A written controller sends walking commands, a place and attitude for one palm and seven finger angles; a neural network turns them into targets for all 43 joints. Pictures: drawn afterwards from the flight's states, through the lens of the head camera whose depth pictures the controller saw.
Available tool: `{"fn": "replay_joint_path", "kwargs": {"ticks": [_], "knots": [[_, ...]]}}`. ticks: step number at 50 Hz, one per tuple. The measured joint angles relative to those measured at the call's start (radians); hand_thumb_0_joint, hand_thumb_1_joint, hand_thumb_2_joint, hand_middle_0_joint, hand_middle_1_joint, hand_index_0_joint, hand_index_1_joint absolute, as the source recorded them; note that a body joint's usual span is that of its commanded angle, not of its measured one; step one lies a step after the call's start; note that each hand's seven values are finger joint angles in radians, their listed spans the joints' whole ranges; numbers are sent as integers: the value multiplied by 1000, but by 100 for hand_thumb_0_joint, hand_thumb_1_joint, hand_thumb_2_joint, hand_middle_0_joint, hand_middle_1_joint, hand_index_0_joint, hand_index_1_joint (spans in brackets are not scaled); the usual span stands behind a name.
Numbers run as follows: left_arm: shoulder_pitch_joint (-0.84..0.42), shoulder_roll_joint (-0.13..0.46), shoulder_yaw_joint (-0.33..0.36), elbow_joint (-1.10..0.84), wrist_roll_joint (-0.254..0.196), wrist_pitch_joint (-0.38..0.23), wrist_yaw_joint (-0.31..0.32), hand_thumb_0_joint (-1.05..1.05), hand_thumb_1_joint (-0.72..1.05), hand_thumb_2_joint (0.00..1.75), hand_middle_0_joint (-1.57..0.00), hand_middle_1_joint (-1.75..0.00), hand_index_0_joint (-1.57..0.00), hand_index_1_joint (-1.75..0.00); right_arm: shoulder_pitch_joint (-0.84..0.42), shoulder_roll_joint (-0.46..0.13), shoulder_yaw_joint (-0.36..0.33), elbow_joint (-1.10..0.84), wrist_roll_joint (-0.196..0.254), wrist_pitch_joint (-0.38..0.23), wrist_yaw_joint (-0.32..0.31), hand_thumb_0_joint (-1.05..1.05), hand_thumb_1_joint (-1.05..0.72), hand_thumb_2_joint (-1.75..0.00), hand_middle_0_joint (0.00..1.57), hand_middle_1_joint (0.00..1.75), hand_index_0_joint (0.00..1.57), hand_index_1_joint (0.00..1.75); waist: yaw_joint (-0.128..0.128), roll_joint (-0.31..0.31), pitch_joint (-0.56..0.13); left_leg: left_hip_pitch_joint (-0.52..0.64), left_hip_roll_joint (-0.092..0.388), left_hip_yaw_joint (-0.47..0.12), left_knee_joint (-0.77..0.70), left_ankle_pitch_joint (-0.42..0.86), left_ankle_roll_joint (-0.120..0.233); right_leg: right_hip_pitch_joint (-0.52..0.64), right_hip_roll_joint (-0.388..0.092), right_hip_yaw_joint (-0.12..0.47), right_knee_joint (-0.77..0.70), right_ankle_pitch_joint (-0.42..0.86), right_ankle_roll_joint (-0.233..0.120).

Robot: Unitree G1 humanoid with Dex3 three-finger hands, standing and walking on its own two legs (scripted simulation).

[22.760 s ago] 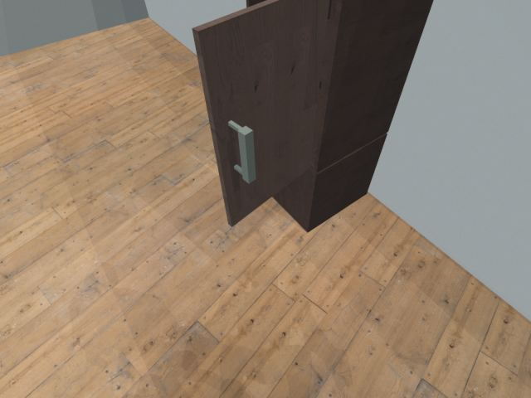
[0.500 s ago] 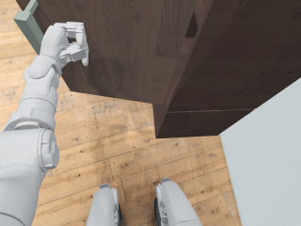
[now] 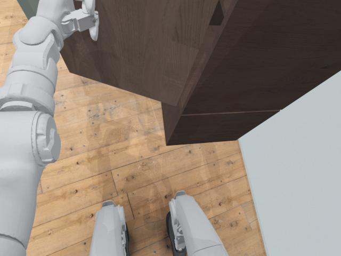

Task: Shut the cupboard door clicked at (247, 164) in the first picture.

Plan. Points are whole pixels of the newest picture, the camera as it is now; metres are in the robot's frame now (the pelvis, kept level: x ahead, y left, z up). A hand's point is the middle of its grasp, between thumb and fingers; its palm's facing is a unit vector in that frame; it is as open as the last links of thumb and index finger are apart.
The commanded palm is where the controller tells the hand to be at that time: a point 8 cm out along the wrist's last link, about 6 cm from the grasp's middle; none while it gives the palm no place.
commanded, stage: pull the fist back off the door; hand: left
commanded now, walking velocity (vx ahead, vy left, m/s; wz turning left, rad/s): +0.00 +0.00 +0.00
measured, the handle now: out of the picture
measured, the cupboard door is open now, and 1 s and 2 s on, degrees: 68 64 64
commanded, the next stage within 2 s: draw the hand back to the body in 0.86 s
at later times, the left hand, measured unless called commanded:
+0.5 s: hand (104, 22) +0.57 +0.06 +0.11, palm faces +0.12 -0.99 -0.04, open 3.1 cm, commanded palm +0.51 +0.10 +0.11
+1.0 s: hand (112, 50) +0.50 +0.05 +0.11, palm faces +0.10 -0.99 -0.04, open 3.1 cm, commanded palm +0.46 +0.11 +0.12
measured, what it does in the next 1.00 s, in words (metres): rises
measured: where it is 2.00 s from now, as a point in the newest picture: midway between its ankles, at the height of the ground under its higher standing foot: (150, 248)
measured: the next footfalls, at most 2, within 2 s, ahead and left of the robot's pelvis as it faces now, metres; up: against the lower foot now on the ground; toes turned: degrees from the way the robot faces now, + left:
none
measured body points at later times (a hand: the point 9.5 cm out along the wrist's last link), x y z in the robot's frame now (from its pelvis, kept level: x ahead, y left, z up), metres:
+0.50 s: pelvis +0.03 -0.02 +0.04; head +0.17 -0.02 +0.47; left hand +0.55 +0.11 +0.12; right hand +0.00 -0.26 -0.08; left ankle +0.06 +0.11 -0.59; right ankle +0.05 -0.13 -0.59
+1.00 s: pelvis +0.04 -0.03 +0.05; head +0.15 -0.03 +0.49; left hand +0.49 +0.11 +0.11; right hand +0.13 -0.28 -0.08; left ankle +0.06 +0.11 -0.59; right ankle +0.05 -0.13 -0.59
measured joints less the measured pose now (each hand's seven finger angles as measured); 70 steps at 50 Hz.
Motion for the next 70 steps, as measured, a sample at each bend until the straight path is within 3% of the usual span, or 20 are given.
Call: {"fn": "replay_joint_path", "kwargs": {"ticks": [2, 6, 9, 12, 17, 22, 31, 37, 45, 52, 60, 70], "knots": [[-5, -29, 51, -9, -2, 14, 80, 2, 95, 99, -130, -150, -130, -150, 20, 2, -4, -9, -13, -2, 4, 1, -90, -90, 21, 30, 21, 30, 4, 8, -8, -17, 1, -1, 4, 0, -1, -15, 1, -1, 2, 1, 2], [23, -132, 142, -57, 5, 1, 386, 2, 87, 95, -130, -150, -129, -150, 54, 20, -15, -17, -55, 6, 51, 1, -90, -90, 20, 30, 20, 30, 11, 10, -21, -20, -1, 6, -8, 4, -3, -24, -2, 7, -3, 3, 5], [72, -191, 153, -93, 89, -47, 591, 1, 86, 92, -130, -150, -129, -150, 70, 37, -23, -18, -87, 18, 92, 1, -90, -90, 20, 30, 20, 30, 9, 13, -32, -7, 0, 14, -25, 7, -6, -18, -1, 14, -13, 5, 4], [121, -213, 134, -100, 153, -94, 665, 1, 88, 92, -130, -150, -129, -150, 73, 53, -30, -15, -96, 44, 117, 1, -90, -90, 21, 30, 20, 30, 3, 17, -29, 27, 2, 20, -48, 7, -8, 10, 1, 20, -30, 4, 0], [185, -227, 156, -84, 133, -127, 630, 1, 91, 92, -130, -150, -129, -150, 79, 58, -30, -18, -82, 80, 115, 1, -90, -90, 21, 30, 21, 30, 4, 21, -21, 111, 9, 32, -107, 12, -13, 84, 7, 30, -80, 11, -6], [295, -262, 156, -141, 94, -187, 604, 1, 91, 91, -130, -150, -129, -150, 94, 46, -47, -30, -71, 94, 110, 1, -90, -90, 21, 30, 20, 30, 35, 15, -27, 206, 12, 48, -175, 17, -19, 165, 9, 45, -133, 14, -12], [504, -369, 62, -261, 44, -262, 584, 1, 91, 90, -130, -150, -129, -150, 49, 13, -91, -28, -51, 117, 99, 1, -90, -90, 20, 30, 20, 30, 102, -17, -32, 324, 1, 44, -243, 18, -32, 280, -1, 39, -182, -1, -23], [607, -420, -20, -344, 47, -296, 591, 1, 90, 90, -130, -150, -130, -150, -25, 0, -112, -34, -41, 120, 85, 1, -90, -90, 20, 30, 20, 30, 132, -29, -28, 359, -6, 37, -250, 14, -37, 316, -9, 31, -182, -12, -28], [637, -452, -58, -368, 44, -291, 608, 2, 90, 90, -130, -150, -130, -150, -103, 20, -97, -47, -34, 119, 64, 1, -90, -90, 20, 30, 20, 30, 150, -30, -24, 385, -13, 39, -255, 18, -38, 337, -15, 33, -175, -16, -29], [601, -433, -22, -336, 38, -290, 593, 2, 90, 90, -130, -150, -130, -150, -107, 49, -75, -42, -33, 120, 57, 1, -90, -90, 20, 30, 20, 30, 150, -26, -26, 380, -13, 43, -252, 24, -40, 328, -15, 37, -166, -12, -31], [867, -413, -39, -626, -33, -205, 513, 2, 90, 90, -130, -150, -129, -150, -25, 49, -68, -60, 12, 144, 37, 1, -90, -90, 20, 30, 20, 30, 189, -12, 3, 544, -6, 71, -372, 58, -35, 478, -8, 63, -279, 29, -25], [1099, -386, -98, -880, -95, -141, 440, 2, 90, 90, -130, -150, -130, -150, -37, 13, -70, -60, 48, 101, -9, 1, -90, -90, 20, 30, 20, 30, 212, -23, 26, 753, -12, 56, -518, 106, -28, 704, -13, 46, -450, 84, -20]]}}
